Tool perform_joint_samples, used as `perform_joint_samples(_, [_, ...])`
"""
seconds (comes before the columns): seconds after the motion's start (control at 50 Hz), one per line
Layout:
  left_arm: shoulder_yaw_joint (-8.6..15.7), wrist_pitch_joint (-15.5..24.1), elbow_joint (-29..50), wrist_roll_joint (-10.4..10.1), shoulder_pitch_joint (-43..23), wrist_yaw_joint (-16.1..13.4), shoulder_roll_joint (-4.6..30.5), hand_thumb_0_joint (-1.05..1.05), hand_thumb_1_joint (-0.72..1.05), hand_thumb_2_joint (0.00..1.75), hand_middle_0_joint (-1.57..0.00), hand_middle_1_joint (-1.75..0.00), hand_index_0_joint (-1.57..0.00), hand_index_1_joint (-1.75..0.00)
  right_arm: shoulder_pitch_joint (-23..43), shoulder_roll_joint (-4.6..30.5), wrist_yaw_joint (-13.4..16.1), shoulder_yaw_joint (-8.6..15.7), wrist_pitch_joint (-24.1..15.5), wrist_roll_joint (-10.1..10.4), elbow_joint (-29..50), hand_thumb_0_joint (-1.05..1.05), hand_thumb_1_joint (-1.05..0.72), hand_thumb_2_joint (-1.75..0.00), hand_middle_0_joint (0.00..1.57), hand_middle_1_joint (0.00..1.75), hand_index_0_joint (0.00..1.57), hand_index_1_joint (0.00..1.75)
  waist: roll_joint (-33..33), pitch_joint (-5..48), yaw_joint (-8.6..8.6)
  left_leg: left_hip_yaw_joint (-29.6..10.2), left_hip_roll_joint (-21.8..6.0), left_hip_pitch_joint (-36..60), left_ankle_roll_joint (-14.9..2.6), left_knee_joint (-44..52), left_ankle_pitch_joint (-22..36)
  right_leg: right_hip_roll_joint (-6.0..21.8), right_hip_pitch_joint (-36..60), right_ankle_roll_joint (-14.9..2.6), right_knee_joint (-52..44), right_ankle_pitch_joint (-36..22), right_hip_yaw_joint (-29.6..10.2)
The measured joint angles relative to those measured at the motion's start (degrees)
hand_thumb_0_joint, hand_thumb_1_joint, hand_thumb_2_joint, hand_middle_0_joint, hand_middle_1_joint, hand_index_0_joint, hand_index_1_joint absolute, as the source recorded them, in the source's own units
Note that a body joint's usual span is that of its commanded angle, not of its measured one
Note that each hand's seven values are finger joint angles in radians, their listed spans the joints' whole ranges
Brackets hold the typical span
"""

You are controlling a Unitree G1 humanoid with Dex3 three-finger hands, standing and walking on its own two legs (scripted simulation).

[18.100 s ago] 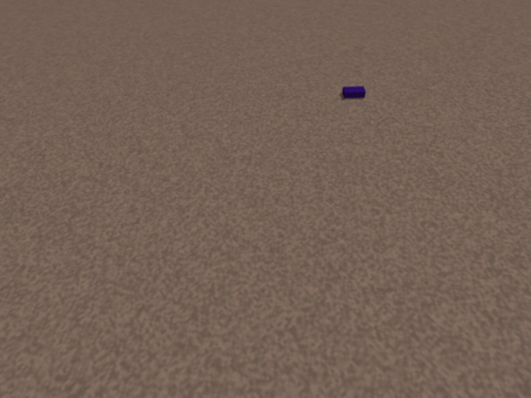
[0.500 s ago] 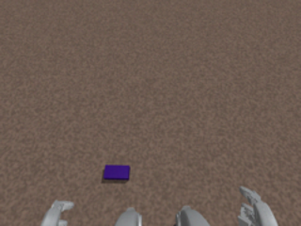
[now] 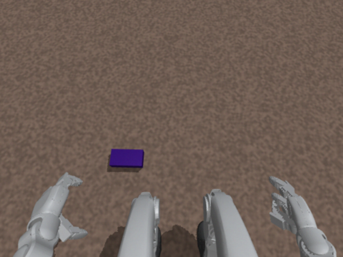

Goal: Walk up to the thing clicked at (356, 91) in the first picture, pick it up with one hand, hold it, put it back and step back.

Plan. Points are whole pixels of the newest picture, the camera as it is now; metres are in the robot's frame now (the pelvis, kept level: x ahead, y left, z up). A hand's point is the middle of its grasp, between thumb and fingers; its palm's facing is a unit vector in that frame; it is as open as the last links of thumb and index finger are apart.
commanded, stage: rise first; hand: left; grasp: from above
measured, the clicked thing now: (127, 158) +0.46 +0.23 -0.53
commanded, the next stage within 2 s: approach in 1.70 s
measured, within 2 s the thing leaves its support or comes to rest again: neither
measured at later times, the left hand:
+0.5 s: hand (90, 181) +0.32 +0.30 -0.30, palm faces -0.51 -0.21 -0.83, open 13.6 cm
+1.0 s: hand (98, 169) +0.38 +0.30 -0.37, palm faces -0.48 -0.04 -0.87, open 13.8 cm
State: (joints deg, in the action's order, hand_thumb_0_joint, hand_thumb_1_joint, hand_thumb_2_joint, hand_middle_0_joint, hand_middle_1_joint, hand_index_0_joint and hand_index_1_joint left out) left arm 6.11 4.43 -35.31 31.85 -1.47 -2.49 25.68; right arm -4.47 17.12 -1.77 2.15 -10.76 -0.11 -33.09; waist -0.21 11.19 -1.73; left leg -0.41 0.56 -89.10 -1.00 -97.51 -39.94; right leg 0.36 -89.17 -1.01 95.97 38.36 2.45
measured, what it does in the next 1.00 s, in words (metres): lowers itself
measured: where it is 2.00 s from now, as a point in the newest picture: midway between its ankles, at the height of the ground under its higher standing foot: outside the picture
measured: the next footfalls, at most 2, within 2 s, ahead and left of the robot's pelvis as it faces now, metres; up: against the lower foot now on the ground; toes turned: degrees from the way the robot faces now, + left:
none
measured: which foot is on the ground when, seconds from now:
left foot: down 0.00-1.00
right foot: down 0.00-1.00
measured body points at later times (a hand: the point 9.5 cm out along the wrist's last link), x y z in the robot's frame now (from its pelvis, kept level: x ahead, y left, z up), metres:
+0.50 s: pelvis -0.06 +0.00 -0.15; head +0.15 +0.03 +0.24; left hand +0.35 +0.31 -0.25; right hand +0.03 -0.28 -0.28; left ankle +0.03 +0.11 -0.52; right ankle +0.04 -0.11 -0.52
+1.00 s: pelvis -0.05 +0.00 -0.20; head +0.19 +0.05 +0.18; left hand +0.40 +0.30 -0.32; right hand +0.02 -0.28 -0.32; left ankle +0.03 +0.11 -0.52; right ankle +0.04 -0.11 -0.52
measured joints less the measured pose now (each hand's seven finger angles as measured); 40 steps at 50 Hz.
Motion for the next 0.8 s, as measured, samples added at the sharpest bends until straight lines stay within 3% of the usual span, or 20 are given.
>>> perform_joint_samples(0.18, [1.1,5.1,-9.9,9.8,-16.3,-3.0,4.3,0.0,-0.5,0.93,-0.15,-1.02,-0.16,-1.01,1.2,0.6,-1.8,1.2,1.3,-0.4,-4.9,0.01,-0.94,-0.91,0.2,0.3,0.2,0.3,0.9,-2.6,0.45,-0.5,-0.4,-17.1,0.21,-14.5,-0.3,0.0,-17.1,-0.74,14.1,-0.1,0.9])
perform_joint_samples(0.34, [2.0,10.4,-20.2,18.3,-27.0,-4.6,9.0,0.0,-0.46,0.92,-0.19,-0.96,-0.2,-0.96,-1.7,-0.9,-2.3,0.6,2.9,-1.4,-8.2,0.01,-0.94,-0.91,0.2,0.3,0.2,0.3,0.6,-3.9,-1.02,-1.6,-0.7,-26.5,0.25,-22.8,1.1,0.1,-26.0,-1.1,21.4,-2.0,2.2])
perform_joint_samples(0.48, [1.7,14.3,-27.9,24.9,-32.5,-7.1,12.3,0.0,-0.44,0.94,-0.17,-0.93,-0.17,-0.94,-4.0,-1.1,-3.1,-0.2,4.1,-2.5,-9.7,0.01,-0.9,-0.9,0.2,0.3,0.2,0.3,0.6,-4.3,-3.46,-2.5,-0.6,-31.1,-0.3,-27.4,1.7,0.2,-29.7,-0.71,24.8,-2.9,3.2])
perform_joint_samples(0.64, [2.0,16.4,-34.7,33.2,-37.6,-13.3,14.4,0.0,-0.47,0.99,-0.12,-0.93,-0.12,-0.94,-4.1,-0.6,-4.3,-1.4,6.4,-4.1,-10.5,0.01,-0.89,-0.9,0.2,0.3,0.2,0.3,0.1,-4.2,-5.69,-2.7,-0.4,-35.3,-1.14,-31.3,1.3,0.5,-33.0,0.05,27.9,-2.6,3.5])
perform_joint_samples(0.8, [1.4,15.5,-39.4,38.2,-41.9,-17.1,15.8,0.0,-0.49,1.0,-0.11,-0.91,-0.11,-0.92,-2.4,-0.9,-5.5,-1.6,7.7,-5.8,-10.5,0.0,-0.89,-0.9,0.2,0.3,0.2,0.3,-0.1,-5.3,-6.73,-2.4,-0.1,-38.4,-1.45,-34.0,1.0,1.0,-35.8,0.33,30.6,-1.9,3.4])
